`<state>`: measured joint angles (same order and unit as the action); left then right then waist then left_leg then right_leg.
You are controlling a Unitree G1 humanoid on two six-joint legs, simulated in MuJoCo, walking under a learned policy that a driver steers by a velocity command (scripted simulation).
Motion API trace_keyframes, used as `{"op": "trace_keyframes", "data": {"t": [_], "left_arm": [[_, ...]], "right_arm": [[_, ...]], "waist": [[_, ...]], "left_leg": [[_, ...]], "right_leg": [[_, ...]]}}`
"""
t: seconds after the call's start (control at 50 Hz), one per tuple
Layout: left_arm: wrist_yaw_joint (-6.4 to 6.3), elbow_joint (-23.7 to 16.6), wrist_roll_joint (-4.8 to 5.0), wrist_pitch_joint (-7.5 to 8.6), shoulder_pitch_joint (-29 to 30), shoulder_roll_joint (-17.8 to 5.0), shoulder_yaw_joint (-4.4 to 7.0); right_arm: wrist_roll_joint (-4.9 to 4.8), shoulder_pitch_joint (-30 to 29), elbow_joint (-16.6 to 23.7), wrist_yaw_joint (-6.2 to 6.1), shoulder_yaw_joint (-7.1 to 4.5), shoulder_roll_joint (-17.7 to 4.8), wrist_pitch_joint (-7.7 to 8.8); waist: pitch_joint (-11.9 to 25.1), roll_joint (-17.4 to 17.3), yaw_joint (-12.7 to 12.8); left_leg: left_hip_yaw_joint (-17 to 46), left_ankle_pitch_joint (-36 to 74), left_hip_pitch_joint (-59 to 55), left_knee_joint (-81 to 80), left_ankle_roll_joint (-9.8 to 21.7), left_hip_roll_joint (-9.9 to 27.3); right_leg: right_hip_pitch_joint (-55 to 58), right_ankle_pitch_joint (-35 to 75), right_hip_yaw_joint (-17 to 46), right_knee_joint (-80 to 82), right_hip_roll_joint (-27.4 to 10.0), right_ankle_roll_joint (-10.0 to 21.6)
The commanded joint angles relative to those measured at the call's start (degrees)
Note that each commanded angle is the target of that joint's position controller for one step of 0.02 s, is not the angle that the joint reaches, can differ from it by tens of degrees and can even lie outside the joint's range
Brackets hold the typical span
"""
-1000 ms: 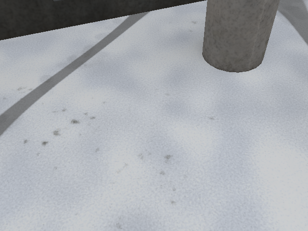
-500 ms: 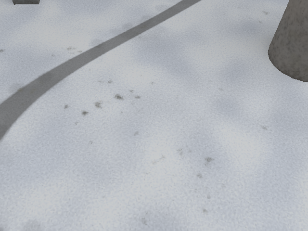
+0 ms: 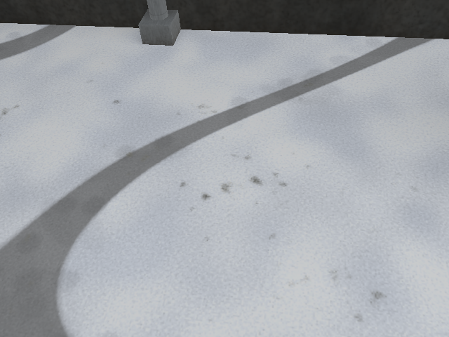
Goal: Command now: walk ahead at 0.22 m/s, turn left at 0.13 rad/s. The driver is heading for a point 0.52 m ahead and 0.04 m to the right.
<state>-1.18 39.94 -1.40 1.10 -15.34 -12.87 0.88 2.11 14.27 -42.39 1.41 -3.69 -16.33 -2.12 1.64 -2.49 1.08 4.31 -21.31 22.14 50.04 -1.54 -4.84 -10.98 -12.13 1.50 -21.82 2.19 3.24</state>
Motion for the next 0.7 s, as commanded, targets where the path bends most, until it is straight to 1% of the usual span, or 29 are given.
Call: {"op": "trace_keyframes", "data": {"t": [0.02,0.06,0.08,0.1,0.12,0.14,0.16,0.18,0.2,0.22,0.24,0.26,0.28,0.3,0.32,0.36,0.42,0.46,0.5,0.52,0.54,0.56,0.58,0.6,0.62,0.64,0.66,0.68,0.7], "left_arm": [[0.44,-0.9,0.23,1.01,-4.7,-9.8,3.23],[0.66,0.2,0.03,1.46,-6.2,-10.4,3.72],[0.85,0.6,-0.09,1.54,-6.3,-10.6,3.88],[1.06,0.9,0.02,1.52,-5.9,-10.6,4.01],[1.21,1.1,0.5,1.42,-5.0,-10.6,4.11],[0.92,1.4,1.34,1.4,-4.0,-9.5,3.9],[0.65,1.1,1.57,1.76,-2.8,-8.0,3.5],[0.72,-1.2,1.4,2.22,0.6,-4.2,2.32],[0.78,-3.9,1.25,2.7,2.9,-1.8,1.39],[0.59,-4.6,-0.3,2.44,5.8,-8.1,2.99],[1.12,-3.8,-0.24,2.31,5.1,-8.6,3.39],[1.74,-2.5,-0.02,2.2,3.1,-8.1,3.23],[2.34,-1.8,-0.11,1.95,1.9,-7.9,3.26],[2.85,-1.5,-0.51,1.73,1.8,-7.5,3.09],[3.13,-1.5,-0.66,1.6,2.3,-6.9,2.85],[3.29,-2.8,-0.92,1.54,5.3,-6.0,2.37],[3.63,-5.1,-0.49,1.43,11.2,-4.9,1.43],[4.13,-6.0,-0.2,1.14,14.0,-4.6,0.99],[4.04,-6.1,-0.13,0.89,14.8,-5.3,1.09],[3.82,-6.0,-0.17,0.84,14.3,-5.7,1.28],[3.46,-5.4,-0.28,0.89,12.6,-6.5,1.59],[2.65,-4.4,-0.41,1.09,9.0,-7.1,2.02],[1.99,-1.8,-0.77,1.59,1.5,-8.1,2.67],[1.16,1.0,-1.65,2.29,-7.6,-11.1,3.76],[0.38,1.3,-2.83,2.6,-13.9,-17.9,5.29],[0.89,1.4,-0.88,2.06,-13.8,-17.9,5.14],[1.22,1.1,-0.02,1.76,-7.5,-14.7,4.64],[1.41,0.6,0.21,1.89,-3.0,-10.6,3.63],[1.6,0.9,0.03,2.2,-1.0,-8.4,2.97]], "right_arm": [[0.04,-6.8,5.4,0.49,0.01,-2.8,1.55],[-0.16,-7.8,5.7,0.39,0.38,-2.4,2.29],[-0.25,-7.7,5.7,0.33,0.47,-2.4,2.63],[-0.32,-7.0,5.5,0.2,0.58,-2.3,2.96],[-0.33,-5.1,4.8,-0.01,0.76,-1.7,3.37],[-0.11,-2.1,3.7,-0.48,0.83,-1.1,3.86],[0.15,2.3,2.4,-1.15,0.44,-2.5,4.46],[0.77,9.4,1.5,-1.92,-0.3,-6.2,5.1],[0.1,13.2,1.1,-2.06,-1.99,-13.0,5.12],[-0.03,13.5,-0.1,-2.1,-2.43,-12.2,4.99],[-0.23,10.5,0.4,-1.67,-1.38,-8.8,5.22],[-0.61,8.4,0.7,-1.38,-0.62,-6.3,5.65],[-0.64,7.1,0.8,-1.41,-0.21,-5.4,5.91],[-0.75,7.0,0.5,-1.42,0.04,-4.9,6.28],[-1.0,7.3,-0.1,-1.34,0.04,-5.1,6.58],[-1.55,8.7,-1.3,-1.18,0.01,-5.4,7.08],[-1.8,9.5,-2.7,-1.17,0.21,-5.2,7.44],[-1.71,10.5,-4.1,-1.37,-0.01,-6.5,7.42],[-1.72,11.3,-5.2,-1.43,-0.12,-7.6,7.31],[-1.68,11.2,-5.7,-1.49,-0.14,-8.1,7.19],[-1.51,10.7,-6.0,-1.57,-0.19,-8.7,7.11],[-1.21,10.9,-6.5,-1.73,-0.29,-9.2,7.0],[-0.61,10.2,-6.9,-1.85,-0.49,-10.2,6.45],[-0.36,10.8,-6.8,-2.03,-0.15,-9.0,6.35],[-1.51,14.9,-4.6,-1.69,1.49,-2.6,6.44],[-1.32,16.3,-4.8,-1.56,0.83,-4.0,6.59],[-0.42,11.3,-4.3,-1.33,0.2,-6.5,6.4],[-0.46,7.5,-3.9,-0.69,0.57,-6.1,6.62],[-0.58,6.2,-3.8,-0.28,0.81,-4.7,6.45]], "waist": [[-3.3,10.5,2.9],[-3.8,11.0,3.3],[-4.2,11.4,3.0],[-4.4,11.4,2.3],[-4.4,10.5,0.6],[-4.4,8.9,-1.5],[-2.6,6.3,-4.0],[0.6,-1.5,-7.9],[-0.6,-11.1,-9.3],[-7.1,-5.9,-9.0],[-8.8,-2.3,-6.4],[-8.3,-2.5,-4.7],[-7.3,-2.9,-3.5],[-6.3,-3.3,-3.0],[-5.6,-3.3,-2.6],[-5.8,-3.0,-2.5],[-7.3,-3.1,-2.8],[-8.0,-3.4,-3.3],[-8.0,-3.1,-3.3],[-7.7,-2.7,-2.8],[-6.7,-2.7,-1.8],[-4.1,-2.7,-0.1],[-0.5,-1.9,3.5],[5.3,0.0,6.9],[14.4,12.5,7.0],[19.5,19.8,5.4],[10.1,12.6,3.0],[2.8,7.5,2.0],[-0.6,6.2,0.3]], "left_leg": [[-4.5,-0.8,9.4,-6.8,0.1,1.3],[-5.6,-2.9,6.1,-11.9,1.3,1.3],[-6.1,-3.6,3.9,-14.8,2.1,1.2],[-6.7,-3.3,0.2,-18.6,3.1,0.9],[-7.4,0.6,-6.2,-24.2,4.2,0.5],[-7.0,6.1,-15.8,-29.3,5.3,0.1],[-3.5,7.2,-27.1,-29.1,6.2,2.5],[9.6,-4.7,-36.9,-33.9,8.0,13.3],[29.2,-19.3,-37.7,-42.4,13.2,25.6],[32.0,-16.8,-30.9,-43.3,17.2,28.2],[27.2,-12.2,-29.2,-42.7,17.0,25.0],[21.8,-6.9,-27.8,-43.0,15.4,21.8],[17.4,-2.6,-27.0,-43.4,14.2,19.3],[14.0,3.6,-26.3,-43.6,13.6,17.5],[11.3,9.8,-25.7,-43.4,13.4,16.2],[7.9,18.6,-24.1,-43.6,13.7,15.4],[3.5,25.8,-20.2,-44.0,13.1,13.7],[2.1,28.4,-18.5,-44.1,12.1,13.9],[1.9,32.1,-19.2,-43.3,11.5,15.4],[1.6,36.8,-20.5,-41.4,11.0,16.1],[0.9,45.5,-21.9,-37.8,10.2,16.3],[0.1,54.0,-23.2,-32.2,9.3,16.1],[-1.5,58.0,-22.6,-22.1,8.3,14.3],[-2.7,48.8,-14.7,-8.8,7.5,12.0],[-6.5,22.7,0.9,12.9,5.4,5.6],[-1.5,-7.6,8.9,24.4,5.3,-1.5],[1.2,-3.0,13.6,26.8,5.9,2.9],[-0.3,1.7,13.9,24.2,6.1,5.6],[-1.3,4.1,12.2,19.8,6.2,7.8]], "right_leg": [[8.6,-11.6,16.7,11.1,-12.8,8.8],[7.6,-11.5,16.6,10.9,-13.1,9.2],[6.2,-11.8,16.2,10.6,-12.9,9.4],[3.9,-12.1,15.5,10.0,-12.6,9.4],[-0.2,-12.2,14.1,8.8,-11.7,8.8],[-6.8,-11.9,12.5,7.1,-10.3,7.4],[-15.2,-12.1,10.6,3.4,-8.9,5.5],[-24.3,-15.3,5.6,-7.8,-5.5,3.0],[-34.6,-17.0,-3.0,-19.4,0.3,1.1],[-37.4,-16.8,-1.4,-25.8,-2.8,1.2],[-37.0,-13.0,0.1,-29.0,-4.5,1.1],[-35.6,-10.2,0.1,-30.6,-5.2,0.6],[-34.2,-7.9,-0.5,-31.7,-5.9,0.1],[-33.4,-5.7,-1.4,-33.0,-6.0,-0.5],[-33.3,-3.7,-2.1,-34.4,-6.2,-1.1],[-34.2,-0.5,-3.1,-34.5,-6.8,-2.2],[-30.9,5.5,-4.0,-26.9,-7.0,-2.9],[-25.6,8.4,-4.4,-19.9,-6.4,-2.1],[-21.0,8.9,-5.4,-16.0,-5.1,-0.6],[-18.9,7.7,-5.8,-14.7,-4.3,0.3],[-15.7,5.7,-6.4,-13.4,-2.9,1.3],[-10.7,3.7,-7.4,-12.3,-0.9,2.1],[-2.1,3.1,-7.7,-8.6,0.8,3.3],[11.9,1.6,-3.9,-8.6,-3.0,5.0],[27.1,-10.4,18.3,-5.6,-20.1,9.2],[27.8,-10.1,40.8,5.6,-26.6,12.8],[20.6,-14.2,33.5,6.4,-23.5,11.8],[12.1,-12.7,25.1,7.5,-21.3,11.1],[6.4,-8.8,19.1,9.5,-18.2,9.4]]}}
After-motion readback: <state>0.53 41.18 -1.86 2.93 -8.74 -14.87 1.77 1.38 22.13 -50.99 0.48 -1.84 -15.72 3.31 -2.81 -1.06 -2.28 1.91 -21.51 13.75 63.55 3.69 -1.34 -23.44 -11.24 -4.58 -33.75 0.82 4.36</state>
